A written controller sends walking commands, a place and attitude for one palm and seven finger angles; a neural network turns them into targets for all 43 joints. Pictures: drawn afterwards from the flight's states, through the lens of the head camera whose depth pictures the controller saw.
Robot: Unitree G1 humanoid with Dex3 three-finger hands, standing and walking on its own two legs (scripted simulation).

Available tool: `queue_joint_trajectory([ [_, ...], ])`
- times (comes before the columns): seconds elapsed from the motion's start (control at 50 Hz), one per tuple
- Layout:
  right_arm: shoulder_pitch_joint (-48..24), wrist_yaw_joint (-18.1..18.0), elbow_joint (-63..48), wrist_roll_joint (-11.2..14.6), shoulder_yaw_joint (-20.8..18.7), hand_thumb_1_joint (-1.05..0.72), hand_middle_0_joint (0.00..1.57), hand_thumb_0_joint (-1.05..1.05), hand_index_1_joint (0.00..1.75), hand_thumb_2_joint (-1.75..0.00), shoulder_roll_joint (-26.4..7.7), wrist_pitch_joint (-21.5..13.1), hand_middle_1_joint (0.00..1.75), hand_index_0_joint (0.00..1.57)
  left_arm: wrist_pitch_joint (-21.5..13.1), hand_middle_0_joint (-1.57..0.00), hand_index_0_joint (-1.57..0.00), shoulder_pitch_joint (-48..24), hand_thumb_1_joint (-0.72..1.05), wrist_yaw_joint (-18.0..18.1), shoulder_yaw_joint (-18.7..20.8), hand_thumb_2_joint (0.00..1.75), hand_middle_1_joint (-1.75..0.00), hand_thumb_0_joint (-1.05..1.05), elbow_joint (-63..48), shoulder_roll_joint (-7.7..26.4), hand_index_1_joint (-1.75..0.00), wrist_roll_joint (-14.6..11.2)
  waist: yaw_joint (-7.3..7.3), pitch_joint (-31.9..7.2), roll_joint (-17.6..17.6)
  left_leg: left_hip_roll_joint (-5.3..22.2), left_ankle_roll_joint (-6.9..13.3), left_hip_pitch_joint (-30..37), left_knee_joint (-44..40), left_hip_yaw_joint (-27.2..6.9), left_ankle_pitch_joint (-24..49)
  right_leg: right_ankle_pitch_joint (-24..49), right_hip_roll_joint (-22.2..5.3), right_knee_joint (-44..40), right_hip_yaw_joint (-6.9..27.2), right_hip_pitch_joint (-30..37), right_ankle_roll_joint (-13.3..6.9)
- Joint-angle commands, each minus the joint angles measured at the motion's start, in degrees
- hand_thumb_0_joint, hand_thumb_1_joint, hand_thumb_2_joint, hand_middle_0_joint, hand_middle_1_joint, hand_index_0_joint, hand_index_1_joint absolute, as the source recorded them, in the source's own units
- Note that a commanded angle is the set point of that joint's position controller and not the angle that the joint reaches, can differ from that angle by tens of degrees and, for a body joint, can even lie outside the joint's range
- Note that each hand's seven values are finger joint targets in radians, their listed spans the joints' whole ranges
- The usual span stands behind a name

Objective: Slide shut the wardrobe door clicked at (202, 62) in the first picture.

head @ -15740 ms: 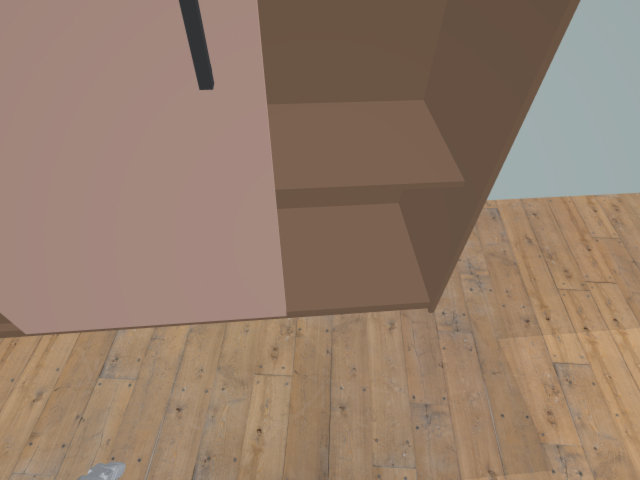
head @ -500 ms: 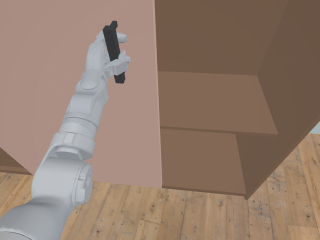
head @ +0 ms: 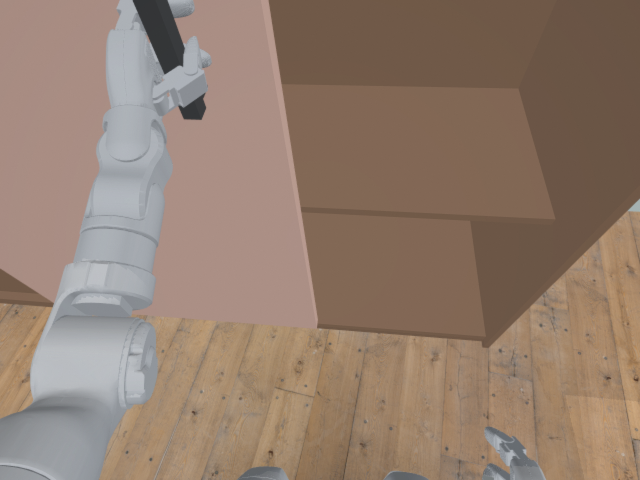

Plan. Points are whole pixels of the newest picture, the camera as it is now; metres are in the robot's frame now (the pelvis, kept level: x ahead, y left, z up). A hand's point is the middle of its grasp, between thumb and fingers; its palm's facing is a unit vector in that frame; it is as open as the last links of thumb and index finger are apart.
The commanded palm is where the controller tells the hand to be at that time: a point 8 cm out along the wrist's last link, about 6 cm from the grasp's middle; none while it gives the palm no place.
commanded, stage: step sideways, sliding the door along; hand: left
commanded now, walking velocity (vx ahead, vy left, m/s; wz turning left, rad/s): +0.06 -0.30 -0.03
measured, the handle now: (178, 47) +0.52 +0.19 +0.23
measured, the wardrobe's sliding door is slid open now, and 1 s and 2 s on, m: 0.52 0.39 0.05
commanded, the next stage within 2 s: none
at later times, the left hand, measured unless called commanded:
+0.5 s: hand (223, 71) +0.48 +0.13 +0.22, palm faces +0.39 -0.92 -0.09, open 6.7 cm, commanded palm +0.46 +0.10 +0.22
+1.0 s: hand (315, 72) +0.48 +0.03 +0.22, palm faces +0.45 -0.89 -0.08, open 6.8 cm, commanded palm +0.45 +0.00 +0.21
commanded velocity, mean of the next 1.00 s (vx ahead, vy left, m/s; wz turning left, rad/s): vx -0.26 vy -0.25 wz -0.24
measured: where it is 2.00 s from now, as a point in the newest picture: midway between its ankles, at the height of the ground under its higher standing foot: outside the picture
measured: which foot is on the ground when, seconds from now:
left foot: down 0.00-0.46, up 0.48-0.52, down 0.54-0.78, up 0.80-0.90, down 0.92-1.00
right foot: down 0.00-0.16, up 0.18-0.36, down 0.38-0.56, up 0.58-0.72, down 0.74-0.94, up 0.96-1.00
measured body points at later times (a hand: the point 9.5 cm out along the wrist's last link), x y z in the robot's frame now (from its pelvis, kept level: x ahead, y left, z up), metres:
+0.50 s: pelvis +0.06 -0.11 +0.00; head +0.17 -0.11 +0.43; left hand +0.46 +0.18 +0.23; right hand +0.30 -0.28 -0.13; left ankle +0.01 +0.09 -0.70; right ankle +0.12 -0.20 -0.73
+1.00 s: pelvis +0.14 -0.21 +0.01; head +0.25 -0.19 +0.44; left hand +0.45 +0.08 +0.22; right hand +0.41 -0.37 -0.10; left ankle +0.09 -0.02 -0.72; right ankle +0.18 -0.28 -0.70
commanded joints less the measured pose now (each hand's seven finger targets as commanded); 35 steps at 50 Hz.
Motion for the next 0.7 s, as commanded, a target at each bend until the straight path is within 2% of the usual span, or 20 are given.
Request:
queue_joint_trajectory([
  [0.0, -1.79, -0.38, -7.47, 1.89, -2.99, -0.90, 0.20, 0.00, 0.30, -0.90, -7.66, -0.57, 0.30, 0.20, -6.38, -0.45, -0.45, -36.62, 0.90, -3.28, -6.46, 0.90, -1.40, 0.00, -22.89, 1.94, -1.40, 1.11, -3.66, -32.55, -10.34, 3.20, 4.15, 9.31, 10.26, 1.07, 37.23, 35.04, -6.38, -11.00, 4.15, 17.93, -1.90],
  [0.02, -3.60, -0.80, -7.62, 2.06, -3.06, -0.90, 0.20, 0.00, 0.30, -0.90, -7.09, -0.41, 0.30, 0.20, -6.34, -0.45, -0.45, -36.42, 0.90, -3.14, -6.17, 0.90, -1.40, 0.00, -23.44, 1.87, -1.40, 1.14, -2.89, -32.42, -15.68, 0.81, 3.21, 1.22, 14.41, 1.72, 21.48, 47.81, -10.50, -8.67, 7.18, 24.12, -4.52],
  [0.04, -5.63, -1.03, -6.96, 2.92, -2.48, -0.90, 0.20, 0.00, 0.30, -0.90, -5.91, -0.15, 0.30, 0.20, -6.48, -0.45, -0.45, -34.24, 0.90, -3.20, -7.68, 0.90, -1.40, 0.00, -20.97, 0.38, -1.40, 0.94, -1.44, -29.11, -15.44, -0.31, 3.18, -6.72, 14.30, 0.23, -0.36, 49.63, -13.77, -8.45, 9.44, 25.87, -5.15],
  [0.06, -6.34, -1.48, -7.17, 2.69, -1.68, -0.90, 0.20, 0.00, 0.30, -0.90, -4.57, -0.67, 0.30, 0.20, -7.01, -0.45, -0.45, -33.61, 0.90, -3.24, -9.45, 0.90, -1.40, 0.00, -22.50, -2.71, -1.40, 0.62, -1.52, -26.79, -12.53, -0.40, 3.46, -8.39, 10.85, 0.07, -4.89, 51.49, -14.26, -7.03, 9.71, 26.17, -5.41],
  [0.1, -5.97, -1.85, -6.25, 2.05, -1.32, -0.90, 0.20, 0.00, 0.30, -0.90, -4.42, -1.57, 0.30, 0.20, -8.04, -0.45, -0.45, -35.62, 0.90, -2.91, -13.65, 0.90, -1.40, 0.00, -28.40, -8.15, -1.40, 0.25, -3.85, -29.42, -4.97, 3.22, 4.47, 5.70, -4.67, -0.59, 12.58, 50.15, -11.88, 0.89, 4.77, 18.97, -3.20],
  [0.12, -4.14, -1.51, -6.14, 1.96, -2.15, -0.90, 0.20, 0.00, 0.30, -0.90, -6.00, -1.57, 0.30, 0.20, -8.13, -0.45, -0.45, -35.39, 0.90, -2.84, -14.93, 0.90, -1.40, 0.00, -30.56, -9.37, -1.40, -0.22, -5.05, -32.64, 1.30, 8.67, 7.47, 22.67, -7.44, -5.42, 41.31, 39.64, -7.22, 8.58, 0.89, 4.41, 0.87],
  [0.14, -3.75, -0.04, -7.02, 1.92, -3.42, -0.90, 0.20, 0.00, 0.30, -0.90, -7.77, -0.99, 0.30, 0.20, -8.40, -0.45, -0.45, -36.50, 0.90, -3.47, -17.92, 0.90, -1.40, 0.00, -32.42, -12.66, -1.40, -1.02, -5.77, -33.97, 11.55, 19.35, 13.22, 38.55, -4.97, -17.86, 65.53, 5.32, -1.94, 20.16, 2.62, -13.66, 2.62],
  [0.16, -4.08, 1.82, -7.70, 1.20, -3.32, -0.90, 0.20, 0.00, 0.30, -0.90, -5.92, -0.95, 0.30, 0.20, -8.52, -0.45, -0.45, -36.41, 0.90, -4.31, -18.46, 0.90, -1.40, 0.00, -33.07, -14.25, -1.40, -0.85, -4.52, -33.08, 11.51, 22.16, 14.76, 42.27, -2.99, -19.06, 66.99, -10.35, -2.05, 24.54, 8.35, -18.07, 0.76],
  [0.2, -5.21, 2.82, -8.58, 1.30, -4.10, -0.90, 0.20, 0.00, 0.30, -0.90, -6.66, -0.63, 0.30, 0.20, -7.89, -0.45, -0.45, -36.08, 0.90, -4.29, -15.77, 0.90, -1.40, 0.00, -35.77, -10.51, -1.40, 0.18, -4.37, -28.46, 9.43, 21.09, 13.95, 40.78, -0.40, -14.79, 58.34, -10.64, -3.78, 21.91, 8.53, -23.51, 0.11],
  [0.34, -9.16, 2.65, -12.05, 2.73, -3.46, -0.90, 0.20, 0.00, 0.30, -0.90, -7.44, -0.86, 0.30, 0.20, -7.27, -0.45, -0.45, -28.42, 0.90, -4.83, -15.56, 0.90, -1.40, 0.00, -38.12, -8.55, -1.40, 1.07, -3.73, -27.87, 9.24, 12.72, 4.28, 20.28, 6.25, 1.74, 52.26, 15.60, 0.29, -4.93, -3.07, 9.03, 1.56],
  [0.38, -9.04, 2.20, -11.73, 3.40, -3.71, -0.90, 0.20, 0.00, 0.30, -0.90, -5.76, -1.01, 0.30, 0.20, -7.16, -0.45, -0.45, -27.90, 0.90, -4.24, -14.12, 0.90, -1.40, 0.00, -39.59, -7.05, -1.40, 1.79, -4.06, -28.09, 0.06, 7.01, 1.81, 13.44, 13.61, 2.73, 44.51, 37.72, -3.81, -8.88, -0.09, 17.09, 0.47],
  [0.4, -9.92, 1.44, -11.48, 3.64, -4.58, -0.90, 0.20, 0.00, 0.30, -0.90, -5.47, -1.13, 0.30, 0.20, -6.98, -0.45, -0.45, -26.41, 0.90, -3.83, -11.86, 0.90, -1.40, 0.00, -39.73, -4.78, -1.40, 1.62, -2.89, -29.78, -13.68, 3.19, -0.08, 5.13, 20.07, 2.96, 25.36, 58.38, -9.02, -6.92, 5.97, 24.28, -3.27],
  [0.42, -10.82, 0.91, -11.10, 3.55, -4.06, -0.90, 0.20, 0.00, 0.30, -0.90, -4.37, -1.53, 0.30, 0.20, -7.05, -0.45, -0.45, -23.68, 0.90, -3.82, -12.35, 0.90, -1.40, 0.00, -39.44, -5.95, -1.40, 1.74, -1.79, -29.29, -20.23, 0.18, -0.08, -2.60, 20.94, 1.06, -2.74, 70.84, -13.30, -5.19, 10.69, 27.80, -5.85],
  [0.44, -10.81, 0.17, -10.31, 3.29, -3.02, -0.90, 0.20, 0.00, 0.30, -0.90, -3.11, -2.24, 0.30, 0.20, -6.93, -0.45, -0.45, -20.54, 0.90, -3.51, -14.22, 0.90, -1.40, 0.00, -41.68, -7.33, -1.40, 1.87, -2.50, -27.12, -14.35, 0.97, 0.89, -4.51, 14.47, -0.30, -8.72, 73.44, -14.82, -4.10, 11.18, 25.82, -4.95],
  [0.48, -11.28, -0.58, -9.29, 2.31, -2.23, -0.90, 0.20, 0.00, 0.30, -0.90, -3.13, -2.59, 0.30, 0.20, -8.01, -0.45, -0.45, -20.85, 0.90, -2.55, -16.09, 0.90, -1.40, 0.00, -48.16, -8.98, -1.40, 1.26, -3.28, -30.21, -7.70, 5.10, 1.30, 3.11, -6.74, 1.82, 10.02, 69.68, -12.94, 3.34, 6.55, 25.35, -2.64],
  [0.5, -10.81, -0.54, -9.71, 2.24, -3.39, -0.90, 0.20, 0.00, 0.30, -0.90, -4.41, -2.43, 0.30, 0.20, -8.33, -0.45, -0.45, -20.67, 0.90, -2.51, -16.72, 0.90, -1.40, 0.00, -50.33, -9.33, -1.40, 0.66, -3.53, -33.79, -3.00, 10.82, 3.16, 18.97, -9.63, 0.17, 42.05, 55.76, -9.70, 7.49, 2.76, 13.34, 1.33],
  [0.52, -10.45, 0.90, -10.86, 1.55, -4.88, -0.90, 0.20, 0.00, 0.30, -0.90, -6.28, -2.18, 0.30, 0.20, -8.88, -0.45, -0.45, -19.91, 0.90, -3.31, -17.17, 0.90, -1.40, 0.00, -51.79, -10.92, -1.40, 0.07, -3.12, -35.41, 5.74, 19.74, 8.06, 35.27, -5.89, -6.96, 70.91, 17.98, -4.18, 12.24, 1.90, -3.59, 3.77],
  [0.54, -9.82, 2.69, -11.87, 1.38, -5.04, -0.90, 0.20, 0.00, 0.30, -0.90, -7.28, -1.94, 0.30, 0.20, -9.46, -0.45, -0.45, -18.15, 0.90, -3.89, -17.46, 0.90, -1.40, 0.00, -50.40, -11.58, -1.40, 0.87, -2.14, -33.62, 10.47, 24.25, 10.60, 41.10, -5.11, -7.47, 82.65, -6.36, -2.14, 16.75, 3.38, -10.80, 2.67],
  [0.6, -10.34, 3.89, -12.85, 0.82, -5.19, -0.90, 0.20, 0.00, 0.30, -0.90, -5.76, -3.14, 0.30, 0.20, -10.50, -0.45, -0.45, -17.73, 0.90, -3.63, -15.96, 0.90, -1.40, 0.00, -51.21, -10.41, -1.40, 2.94, -2.42, -28.13, 10.98, 22.17, 8.42, 39.09, -1.53, -0.79, 69.69, -3.82, -2.76, 13.33, 3.64, -13.45, 1.50],
  [0.68, -12.13, 3.93, -14.08, 1.68, -4.09, -0.90, 0.20, 0.00, 0.30, -0.90, -5.51, -4.21, 0.30, 0.20, -11.54, -0.45, -0.45, -13.04, 0.90, -3.78, -15.02, 0.90, -1.40, 0.00, -52.80, -8.31, -1.40, 3.63, -2.44, -26.46, 11.12, 18.32, 3.59, 28.22, 4.48, 7.12, 63.59, 9.56, -1.22, -3.91, -0.71, 2.58, 1.86],
])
